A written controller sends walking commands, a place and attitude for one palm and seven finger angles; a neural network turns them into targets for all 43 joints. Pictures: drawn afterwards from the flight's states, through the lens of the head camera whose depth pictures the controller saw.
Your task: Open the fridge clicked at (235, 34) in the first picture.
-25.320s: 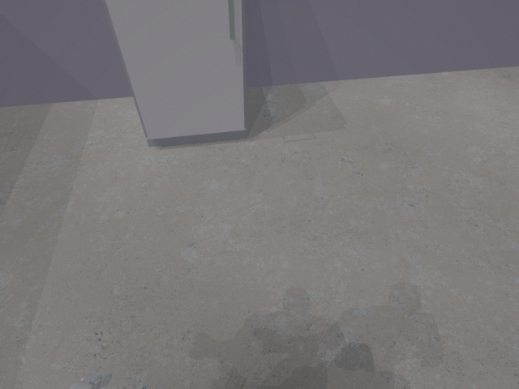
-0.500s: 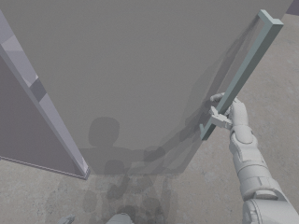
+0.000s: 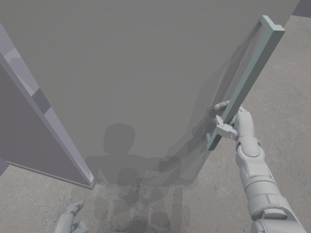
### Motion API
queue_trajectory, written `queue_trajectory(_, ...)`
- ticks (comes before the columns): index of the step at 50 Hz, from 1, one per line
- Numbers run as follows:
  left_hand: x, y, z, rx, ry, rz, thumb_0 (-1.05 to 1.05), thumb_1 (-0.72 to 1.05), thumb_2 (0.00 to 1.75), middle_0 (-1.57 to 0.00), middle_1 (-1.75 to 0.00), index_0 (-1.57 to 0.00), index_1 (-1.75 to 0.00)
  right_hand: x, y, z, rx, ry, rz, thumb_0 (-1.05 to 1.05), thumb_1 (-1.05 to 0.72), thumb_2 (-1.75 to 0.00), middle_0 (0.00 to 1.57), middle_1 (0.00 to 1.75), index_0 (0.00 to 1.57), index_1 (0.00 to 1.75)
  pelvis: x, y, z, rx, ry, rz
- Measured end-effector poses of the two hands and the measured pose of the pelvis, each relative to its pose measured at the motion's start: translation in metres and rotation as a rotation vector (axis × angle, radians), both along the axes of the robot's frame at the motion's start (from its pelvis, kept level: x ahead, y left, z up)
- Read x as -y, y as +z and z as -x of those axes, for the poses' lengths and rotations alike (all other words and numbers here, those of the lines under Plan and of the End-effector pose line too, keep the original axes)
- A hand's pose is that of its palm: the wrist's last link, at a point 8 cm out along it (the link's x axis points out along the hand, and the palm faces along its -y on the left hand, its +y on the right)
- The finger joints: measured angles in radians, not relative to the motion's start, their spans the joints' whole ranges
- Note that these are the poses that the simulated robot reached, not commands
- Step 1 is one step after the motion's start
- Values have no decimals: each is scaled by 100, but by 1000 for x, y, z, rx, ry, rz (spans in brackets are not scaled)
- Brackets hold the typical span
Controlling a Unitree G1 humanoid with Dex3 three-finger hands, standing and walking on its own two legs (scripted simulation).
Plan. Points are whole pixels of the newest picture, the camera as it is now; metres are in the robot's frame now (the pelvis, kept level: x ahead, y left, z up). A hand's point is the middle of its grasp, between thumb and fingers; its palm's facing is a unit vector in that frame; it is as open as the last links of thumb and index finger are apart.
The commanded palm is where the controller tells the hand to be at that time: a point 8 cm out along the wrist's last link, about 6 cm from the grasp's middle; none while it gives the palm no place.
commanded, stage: loosen the grip on the handle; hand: right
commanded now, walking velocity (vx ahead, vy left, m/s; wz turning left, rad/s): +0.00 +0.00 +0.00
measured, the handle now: (230, 102) +0.45 -0.15 +0.10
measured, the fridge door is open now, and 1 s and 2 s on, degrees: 74 72 72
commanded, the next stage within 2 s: slip the hand off the handle in 0.58 s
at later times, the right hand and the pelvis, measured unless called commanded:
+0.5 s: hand (221, 125) +0.41 -0.14 +0.04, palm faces +0.00 +0.98 -0.20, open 13.1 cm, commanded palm +0.38 -0.19 +0.06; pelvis -0.03 +0.02 -0.02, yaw -3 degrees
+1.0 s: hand (240, 127) +0.41 -0.19 +0.04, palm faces +0.03 +0.98 -0.20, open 14.5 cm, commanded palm +0.38 -0.24 +0.05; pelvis -0.01 +0.00 -0.02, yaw -3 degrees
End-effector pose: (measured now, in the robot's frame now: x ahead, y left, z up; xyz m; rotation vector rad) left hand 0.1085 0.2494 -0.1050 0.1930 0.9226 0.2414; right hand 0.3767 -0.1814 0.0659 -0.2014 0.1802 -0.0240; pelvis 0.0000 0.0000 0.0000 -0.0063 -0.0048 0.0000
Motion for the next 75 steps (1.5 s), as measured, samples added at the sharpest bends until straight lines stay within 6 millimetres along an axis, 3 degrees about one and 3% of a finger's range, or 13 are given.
queue_trajectory(5,-1,17,-15,85,-77,0,1,90,89,-21,-30,-21,-30,7,-3,-9,-67,6,-79,-1,-59,-75,42,138,46,140,-8,-2,5,-57,-36,15)
queue_trajectory(9,-11,17,-10,118,-109,1,1,90,89,-21,-30,-21,-30,11,6,-7,-21,-14,-32,-1,-43,-67,43,138,46,140,-10,-7,13,-82,-48,11)
queue_trajectory(13,-21,7,11,67,-116,-1,1,90,89,-21,-30,-21,-30,13,9,-5,18,-17,-16,0,-16,-54,43,137,45,140,-15,-13,22,-98,-61,12)
queue_trajectory(20,-33,-8,60,-62,-82,-16,1,90,89,-21,-30,-21,-30,8,-9,-8,-24,3,4,0,30,-32,40,133,41,135,-18,-18,31,-131,-66,11)
queue_trajectory(25,-35,-13,87,-136,-29,-16,1,90,89,-20,-30,-21,-30,10,-14,-14,-1,4,-4,0,45,-25,36,127,40,131,-17,-18,29,-147,-52,11)
queue_trajectory(29,-32,-14,96,-173,-14,-5,1,90,89,-20,-30,-21,-30,11,-14,-16,6,12,-1,-1,50,-22,31,122,39,127,-14,-18,25,-151,-48,9)
queue_trajectory(37,-19,-15,79,-161,-33,11,1,90,89,-20,-30,-21,-30,18,-17,-19,-2,2,-9,-1,53,-21,27,116,34,120,-7,-18,20,-157,-50,3)
queue_trajectory(52,-3,-15,39,-121,-87,6,1,90,89,-21,-30,-21,-30,69,-15,-13,9,-16,1,-1,54,-20,26,115,27,115,5,-23,12,-177,-63,-12)
queue_trajectory(67,2,-18,38,-147,-78,0,1,90,89,-21,-30,-21,-30,96,-14,-9,21,-13,0,-1,54,-20,26,115,26,115,9,-25,7,-186,-65,-23)
queue_trajectory(75,3,-16,33,-127,-74,19,1,90,89,-21,-30,-21,-30,96,-23,16,10,7,-15,-1,54,-20,25,115,26,115,9,-23,3,-177,-55,-21)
